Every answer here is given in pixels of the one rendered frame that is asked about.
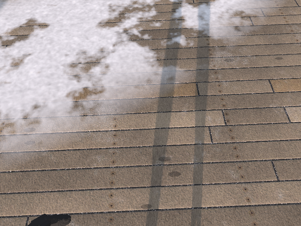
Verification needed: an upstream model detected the robot left hand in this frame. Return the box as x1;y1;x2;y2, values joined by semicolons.
28;214;71;226

